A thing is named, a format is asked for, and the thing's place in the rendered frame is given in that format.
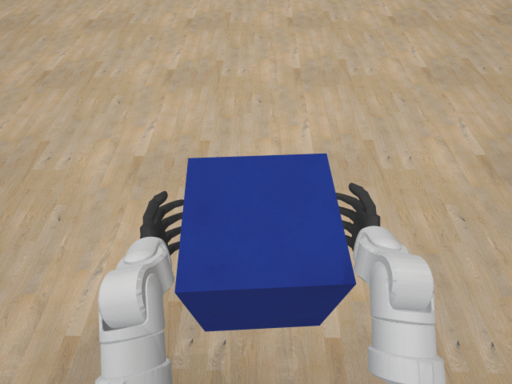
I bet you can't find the right robot hand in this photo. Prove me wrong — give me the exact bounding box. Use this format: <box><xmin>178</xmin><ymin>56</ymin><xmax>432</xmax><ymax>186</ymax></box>
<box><xmin>336</xmin><ymin>183</ymin><xmax>380</xmax><ymax>252</ymax></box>

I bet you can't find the left robot forearm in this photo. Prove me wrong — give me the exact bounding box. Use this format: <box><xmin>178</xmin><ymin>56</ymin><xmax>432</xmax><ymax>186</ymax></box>
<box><xmin>95</xmin><ymin>237</ymin><xmax>174</xmax><ymax>384</ymax></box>

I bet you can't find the left robot hand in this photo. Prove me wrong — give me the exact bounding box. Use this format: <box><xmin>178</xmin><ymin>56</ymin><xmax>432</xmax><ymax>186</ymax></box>
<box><xmin>140</xmin><ymin>191</ymin><xmax>184</xmax><ymax>255</ymax></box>

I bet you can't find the right robot forearm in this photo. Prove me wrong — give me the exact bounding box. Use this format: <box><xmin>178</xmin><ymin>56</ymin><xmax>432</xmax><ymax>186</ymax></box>
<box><xmin>353</xmin><ymin>226</ymin><xmax>446</xmax><ymax>384</ymax></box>

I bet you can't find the carton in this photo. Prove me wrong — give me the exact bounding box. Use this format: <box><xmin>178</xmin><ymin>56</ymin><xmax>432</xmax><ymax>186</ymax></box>
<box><xmin>175</xmin><ymin>154</ymin><xmax>356</xmax><ymax>331</ymax></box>

